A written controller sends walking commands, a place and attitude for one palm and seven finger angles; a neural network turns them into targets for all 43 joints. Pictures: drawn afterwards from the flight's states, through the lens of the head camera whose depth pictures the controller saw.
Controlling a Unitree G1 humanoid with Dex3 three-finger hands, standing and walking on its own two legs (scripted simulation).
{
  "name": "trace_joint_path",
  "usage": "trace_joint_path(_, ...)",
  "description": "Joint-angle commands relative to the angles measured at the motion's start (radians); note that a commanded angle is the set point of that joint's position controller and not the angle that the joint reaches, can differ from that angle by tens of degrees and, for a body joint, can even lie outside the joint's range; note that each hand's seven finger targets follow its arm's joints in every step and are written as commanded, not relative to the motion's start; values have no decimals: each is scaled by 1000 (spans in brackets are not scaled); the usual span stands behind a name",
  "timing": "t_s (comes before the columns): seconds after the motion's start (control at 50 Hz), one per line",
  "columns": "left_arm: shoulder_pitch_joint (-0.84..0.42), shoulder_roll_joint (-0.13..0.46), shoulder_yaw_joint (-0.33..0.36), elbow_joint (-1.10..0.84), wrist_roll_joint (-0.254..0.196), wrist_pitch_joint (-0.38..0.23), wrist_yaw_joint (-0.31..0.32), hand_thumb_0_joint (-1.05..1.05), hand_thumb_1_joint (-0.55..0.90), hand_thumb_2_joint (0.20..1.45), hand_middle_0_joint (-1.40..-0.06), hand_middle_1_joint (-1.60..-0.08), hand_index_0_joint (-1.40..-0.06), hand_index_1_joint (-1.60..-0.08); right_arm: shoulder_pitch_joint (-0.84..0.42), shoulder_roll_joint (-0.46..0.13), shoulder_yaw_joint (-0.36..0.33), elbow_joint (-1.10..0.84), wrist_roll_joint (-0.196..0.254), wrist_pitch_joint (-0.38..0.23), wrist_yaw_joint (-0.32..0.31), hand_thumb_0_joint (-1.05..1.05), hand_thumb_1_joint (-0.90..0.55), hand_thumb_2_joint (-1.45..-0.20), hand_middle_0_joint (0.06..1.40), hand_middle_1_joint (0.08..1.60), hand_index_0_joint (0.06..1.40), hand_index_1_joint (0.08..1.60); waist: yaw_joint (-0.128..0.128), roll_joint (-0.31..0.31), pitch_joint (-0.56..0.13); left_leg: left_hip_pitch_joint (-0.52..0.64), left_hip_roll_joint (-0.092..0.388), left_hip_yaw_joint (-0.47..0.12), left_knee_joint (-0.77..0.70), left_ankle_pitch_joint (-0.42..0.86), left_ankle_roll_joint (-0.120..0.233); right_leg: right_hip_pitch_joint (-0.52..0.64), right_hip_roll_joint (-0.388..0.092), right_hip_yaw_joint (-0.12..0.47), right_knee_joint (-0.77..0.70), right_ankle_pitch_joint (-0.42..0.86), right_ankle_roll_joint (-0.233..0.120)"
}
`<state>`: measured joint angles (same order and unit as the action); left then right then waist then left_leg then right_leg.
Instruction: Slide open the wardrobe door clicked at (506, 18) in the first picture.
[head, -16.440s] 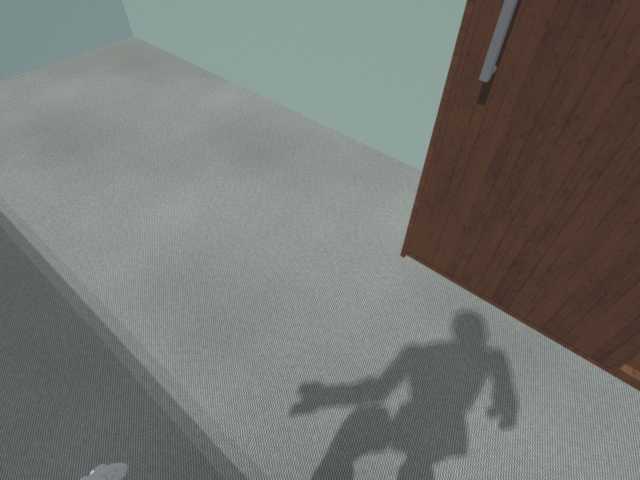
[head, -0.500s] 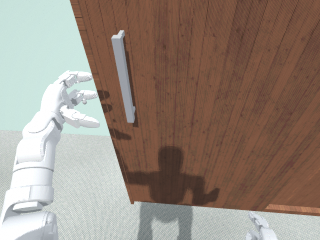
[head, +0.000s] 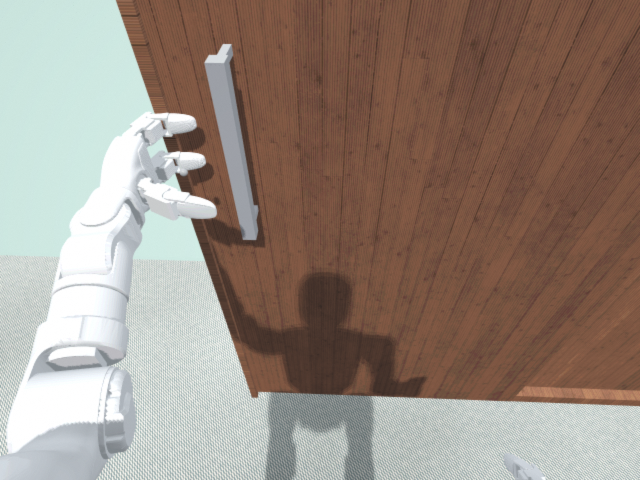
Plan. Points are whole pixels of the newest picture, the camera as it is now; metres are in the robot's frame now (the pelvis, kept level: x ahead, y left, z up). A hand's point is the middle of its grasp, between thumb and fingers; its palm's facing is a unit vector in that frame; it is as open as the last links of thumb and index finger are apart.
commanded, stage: move the hooked fingers beside the handle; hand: left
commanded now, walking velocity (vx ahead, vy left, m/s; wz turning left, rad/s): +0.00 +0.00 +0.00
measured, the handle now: (239, 154) +0.48 +0.12 +0.18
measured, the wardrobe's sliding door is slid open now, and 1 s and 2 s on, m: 0.00 0.00 0.00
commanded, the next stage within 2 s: feel for the door with the fingertips in 0.76 s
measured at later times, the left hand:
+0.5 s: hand (185, 173) +0.42 +0.17 +0.19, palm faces +0.03 -1.00 +0.00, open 14.0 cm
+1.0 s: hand (188, 176) +0.42 +0.17 +0.19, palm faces +0.02 -1.00 -0.01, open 14.0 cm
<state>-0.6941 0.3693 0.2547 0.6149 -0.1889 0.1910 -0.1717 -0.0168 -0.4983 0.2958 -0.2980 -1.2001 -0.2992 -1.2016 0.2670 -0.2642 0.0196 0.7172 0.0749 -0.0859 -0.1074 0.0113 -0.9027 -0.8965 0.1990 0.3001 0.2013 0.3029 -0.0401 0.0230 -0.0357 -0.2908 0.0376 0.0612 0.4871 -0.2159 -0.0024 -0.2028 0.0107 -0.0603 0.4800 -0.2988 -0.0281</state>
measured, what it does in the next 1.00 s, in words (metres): stands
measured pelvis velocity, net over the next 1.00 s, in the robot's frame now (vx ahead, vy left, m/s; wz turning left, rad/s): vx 0.00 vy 0.00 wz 0.00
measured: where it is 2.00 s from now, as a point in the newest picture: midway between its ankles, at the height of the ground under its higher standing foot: outside the picture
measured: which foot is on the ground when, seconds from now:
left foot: down 0.00-1.00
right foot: down 0.00-1.00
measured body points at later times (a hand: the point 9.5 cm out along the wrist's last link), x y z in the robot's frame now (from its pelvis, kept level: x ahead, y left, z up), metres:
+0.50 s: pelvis +0.00 +0.00 +0.00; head -0.01 +0.00 +0.45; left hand +0.41 +0.23 +0.19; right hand +0.14 -0.25 -0.10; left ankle +0.02 +0.12 -0.74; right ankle -0.03 -0.10 -0.74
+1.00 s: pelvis +0.00 +0.00 +0.00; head +0.00 -0.01 +0.45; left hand +0.41 +0.23 +0.19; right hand +0.11 -0.27 -0.11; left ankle +0.02 +0.12 -0.74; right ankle -0.03 -0.10 -0.74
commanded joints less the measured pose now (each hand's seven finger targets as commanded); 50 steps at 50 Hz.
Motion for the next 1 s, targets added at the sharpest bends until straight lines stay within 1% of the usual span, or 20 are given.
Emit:
trace_joint_path(0.0,-436,260,92,-194,-3,-85,14,0,-500,300,-300,-1200,-300,-1200,-41,-142,-51,-133,-3,-43,-7,0,-900,-900,200,300,200,300,20,-21,-303,199,-33,-44,-21,234,36,11,6,47,-62,369,20)
trace_joint_path(0.04,-367,297,131,-234,1,-99,16,0,-500,300,-300,-1200,-300,-1200,-39,-148,-54,-152,-5,-39,-2,0,-900,-900,200,300,200,300,45,-10,-341,219,-31,-44,-23,284,37,57,9,44,-52,413,16)
trace_joint_path(0.06,-354,269,108,-276,0,-102,11,0,-500,300,-300,-1200,-300,-1200,-48,-141,-54,-163,-3,-39,0,0,-900,-900,200,300,200,300,47,-5,-351,226,-29,-41,-28,306,36,69,8,41,-49,437,14)
trace_joint_path(0.14,-311,180,47,-346,-15,-78,4,0,-500,300,-300,-1200,-300,-1200,-65,-135,-57,-171,7,-36,0,0,-900,-900,200,300,200,300,32,-13,-297,258,-23,-36,-26,320,37,38,21,30,-63,426,16)
trace_joint_path(0.22,-398,139,7,-343,-16,-29,25,0,-500,300,-300,-1200,-300,-1200,-78,-131,-50,-146,10,-31,-8,0,-900,-900,200,300,200,300,6,-14,-221,243,-24,-50,-39,225,35,-44,27,27,-91,309,15)
trace_joint_path(0.24,-423,167,26,-351,-11,-31,37,0,-500,300,-300,-1200,-300,-1200,-77,-138,-51,-139,5,-30,-10,0,-900,-900,200,300,200,300,4,-10,-225,255,-25,-49,-37,223,37,-41,25,31,-95,300,15)
trace_joint_path(0.32,-478,128,-7,-371,0,-52,55,0,-500,300,-300,-1200,-300,-1200,-84,-122,-46,-134,-1,-33,-10,0,-900,-900,200,300,200,300,7,28,-285,288,-27,-58,-34,246,31,-27,24,30,-87,305,7)
trace_joint_path(0.36,-472,147,3,-345,0,-59,56,0,-500,300,-300,-1200,-300,-1200,-85,-128,-44,-131,-3,-31,-11,0,-900,-900,200,300,200,300,8,9,-290,283,-26,-60,-39,245,32,-18,20,31,-88,306,9)
trace_joint_path(0.42,-458,192,47,-215,-1,-46,48,0,-500,300,-300,-1200,-300,-1200,-80,-134,-39,-120,-4,-22,-15,0,-900,-900,200,300,200,300,7,-65,-234,221,-30,-53,-42,193,35,-26,16,36,-95,289,16)
trace_joint_path(0.44,-422,229,77,-179,3,-45,46,0,-500,300,-300,-1200,-300,-1200,-78,-141,-38,-122,-6,-17,-14,0,-900,-900,200,300,200,300,21,-43,-233,213,-30,-49,-43,193,36,-17,12,41,-94,288,16)
trace_joint_path(0.48,-458,187,30,-179,7,-58,34,0,-500,300,-300,-1200,-300,-1200,-80,-130,-36,-137,-3,-16,-12,0,-900,-900,200,300,200,300,8,-42,-240,204,-33,-45,-42,188,35,-13,8,42,-90,298,18)
trace_joint_path(0.52,-504,204,31,-192,7,-80,26,0,-500,300,-300,-1200,-300,-1200,-73,-132,-39,-140,-3,-17,-11,0,-900,-900,200,300,200,300,-2,-15,-257,216,-33,-46,-33,194,35,-21,8,46,-88,310,17)
trace_joint_path(0.56,-496,219,42,-206,1,-101,17,0,-500,300,-300,-1200,-300,-1200,-69,-136,-44,-146,-2,-20,-10,0,-900,-900,200,300,200,300,3,-15,-286,230,-29,-50,-28,215,35,-8,10,45,-81,327,15)
trace_joint_path(0.58,-495,180,12,-216,-7,-106,8,0,-500,300,-300,-1200,-300,-1200,-71,-132,-43,-150,-1,-24,-8,0,-900,-900,200,300,200,300,0,-9,-294,237,-32,-48,-25,228,37,-6,12,46,-78,348,15)
trace_joint_path(0.7,-461,183,26,-240,-17,-96,0,0,-500,300,-300,-1200,-300,-1200,-62,-133,-50,-146,5,-27,-6,0,-900,-900,200,300,200,300,6,0,-298,236,-35,-45,-18,240,39,-4,14,45,-78,373,18)
trace_joint_path(0.74,-431,237,70,-232,-16,-90,7,0,-500,300,-300,-1200,-300,-1200,-54,-146,-50,-142,2,-24,-8,0,-900,-900,200,300,200,300,12,-25,-293,224,-35,-46,-23,236,41,13,13,45,-78,373,20)
trace_joint_path(0.8,-443,188,28,-247,-15,-84,8,0,-500,300,-300,-1200,-300,-1200,-67,-134,-47,-143,7,-24,-9,0,-900,-900,200,300,200,300,7,-16,-260,209,-35,-42,-27,210,40,-7,14,45,-83,348,21)
trace_joint_path(0.84,-460,242,66,-256,-10,-93,16,0,-500,300,-300,-1200,-300,-1200,-58,-146,-51,-137,1,-24,-11,0,-900,-900,200,300,200,300,5,-28,-272,217,-35,-45,-28,208,43,1,14,49,-87,339,23)
trace_joint_path(0.88,-473,158,2,-313,-11,-101,17,0,-500,300,-300,-1200,-300,-1200,-72,-127,-50,-147,5,-31,-7,0,-900,-900,200,300,200,300,8,32,-304,249,-35,-44,-25,237,40,2,17,46,-81,355,15)
trace_joint_path(0.98,-377,161,36,-264,-21,-67,26,0,-500,300,-300,-1200,-300,-1200,-75,-132,-50,-140,4,-30,-5,0,-900,-900,200,300,200,300,20,-56,-265,211,-35,-40,-29,225,42,8,16,44,-84,373,24)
